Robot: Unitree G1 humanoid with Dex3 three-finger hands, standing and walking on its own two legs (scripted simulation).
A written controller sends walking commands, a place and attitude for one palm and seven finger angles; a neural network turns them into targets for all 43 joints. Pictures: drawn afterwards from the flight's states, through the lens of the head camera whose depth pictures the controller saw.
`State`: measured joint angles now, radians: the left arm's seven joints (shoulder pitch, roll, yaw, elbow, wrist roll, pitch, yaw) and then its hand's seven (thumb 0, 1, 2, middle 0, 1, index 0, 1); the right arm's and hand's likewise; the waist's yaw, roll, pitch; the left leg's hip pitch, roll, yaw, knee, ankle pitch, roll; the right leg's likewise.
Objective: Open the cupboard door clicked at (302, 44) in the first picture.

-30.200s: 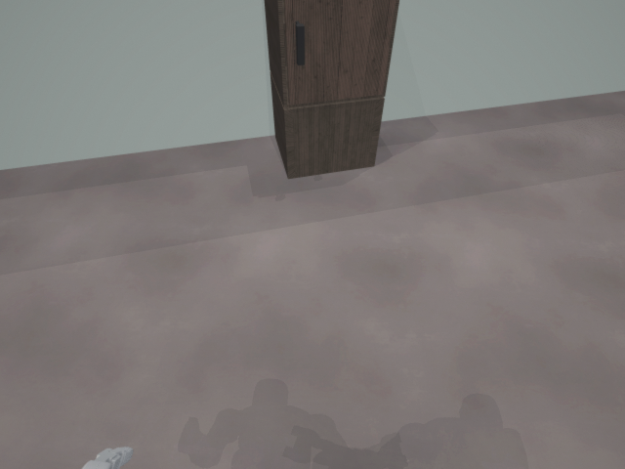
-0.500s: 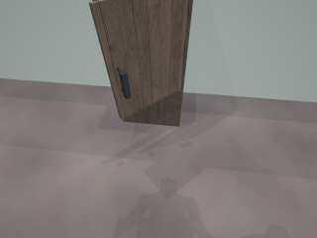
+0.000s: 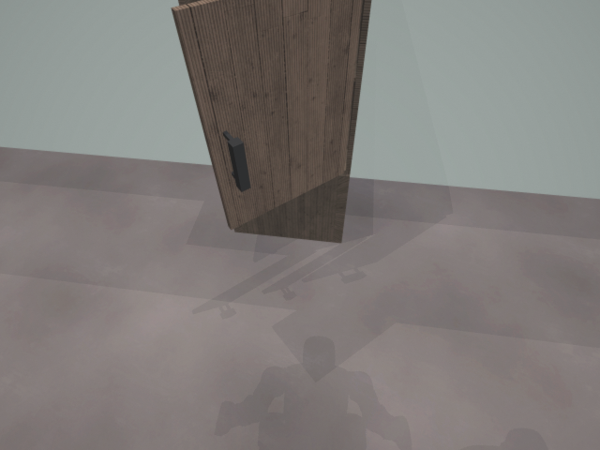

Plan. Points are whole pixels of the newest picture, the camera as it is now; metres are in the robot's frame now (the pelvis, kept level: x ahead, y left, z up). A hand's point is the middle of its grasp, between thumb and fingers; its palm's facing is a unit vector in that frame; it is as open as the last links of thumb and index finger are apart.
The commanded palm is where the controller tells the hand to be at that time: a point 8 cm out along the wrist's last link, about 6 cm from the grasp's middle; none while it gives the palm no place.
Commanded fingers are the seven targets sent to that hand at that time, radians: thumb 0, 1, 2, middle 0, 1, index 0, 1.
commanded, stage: walk to a spot facing it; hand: left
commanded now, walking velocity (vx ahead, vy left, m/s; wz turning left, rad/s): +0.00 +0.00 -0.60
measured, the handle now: (235, 160) +0.73 +0.20 -0.09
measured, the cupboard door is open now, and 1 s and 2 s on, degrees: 43 43 43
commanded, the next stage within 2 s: none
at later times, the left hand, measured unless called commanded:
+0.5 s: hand out of the picture +0.08 +0.14 -0.18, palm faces -0.20 -0.94 -0.29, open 7.4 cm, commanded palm none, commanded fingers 0.00 0.90 0.90 -0.20 -0.30 -0.20 -0.30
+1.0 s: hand (261, 400) +0.22 +0.08 -0.16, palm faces -0.51 -0.81 -0.28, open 7.4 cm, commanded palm none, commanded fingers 0.00 0.90 0.90 -0.20 -0.30 -0.20 -0.30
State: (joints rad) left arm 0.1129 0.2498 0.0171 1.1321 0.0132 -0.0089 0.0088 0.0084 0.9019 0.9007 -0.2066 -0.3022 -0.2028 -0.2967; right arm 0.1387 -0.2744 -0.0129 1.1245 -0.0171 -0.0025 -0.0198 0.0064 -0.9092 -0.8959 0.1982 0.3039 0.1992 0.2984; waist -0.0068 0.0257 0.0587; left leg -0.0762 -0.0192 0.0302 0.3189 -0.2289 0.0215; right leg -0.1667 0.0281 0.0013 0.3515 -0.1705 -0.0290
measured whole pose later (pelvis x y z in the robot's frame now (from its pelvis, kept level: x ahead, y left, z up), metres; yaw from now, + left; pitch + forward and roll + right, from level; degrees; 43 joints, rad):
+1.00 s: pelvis +0.01 -0.05 -0.02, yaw -34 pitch +1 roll -1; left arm 0.13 0.28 0.10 0.85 0.02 0.06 -0.05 0.01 0.91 0.90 -0.20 -0.30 -0.20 -0.30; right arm 0.19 -0.23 -0.04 0.89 -0.04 0.02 -0.03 0.01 -0.91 -0.90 0.20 0.30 0.20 0.30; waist 0.02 0.03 0.12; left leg -0.21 0.14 0.06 0.55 -0.35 -0.09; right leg -0.41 0.00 -0.04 0.75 -0.40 0.03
